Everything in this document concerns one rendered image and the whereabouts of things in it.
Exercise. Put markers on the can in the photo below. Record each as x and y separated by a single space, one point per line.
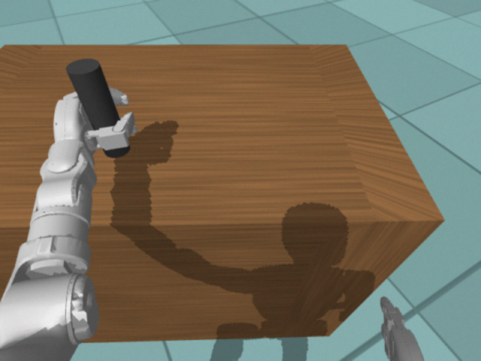
91 87

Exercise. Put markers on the left robot arm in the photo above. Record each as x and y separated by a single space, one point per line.
49 307

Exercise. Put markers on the right robot hand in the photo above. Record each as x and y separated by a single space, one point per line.
400 342

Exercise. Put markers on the left robot hand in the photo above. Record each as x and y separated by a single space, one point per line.
71 122

